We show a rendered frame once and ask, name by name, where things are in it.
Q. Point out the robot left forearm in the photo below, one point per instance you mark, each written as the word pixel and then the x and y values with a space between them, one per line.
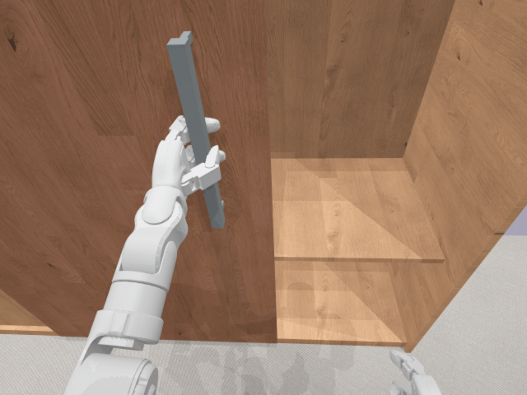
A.
pixel 132 313

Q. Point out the robot right hand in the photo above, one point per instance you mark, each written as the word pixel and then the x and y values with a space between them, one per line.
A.
pixel 413 370

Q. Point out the handle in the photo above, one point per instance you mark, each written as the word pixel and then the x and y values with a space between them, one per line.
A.
pixel 182 63

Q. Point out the wardrobe door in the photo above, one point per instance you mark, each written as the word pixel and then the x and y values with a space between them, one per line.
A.
pixel 87 93
pixel 12 313

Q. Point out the left robot upper arm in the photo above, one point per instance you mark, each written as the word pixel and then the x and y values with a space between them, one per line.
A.
pixel 103 374

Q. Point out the robot left hand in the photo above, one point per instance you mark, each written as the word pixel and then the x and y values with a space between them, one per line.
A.
pixel 174 166

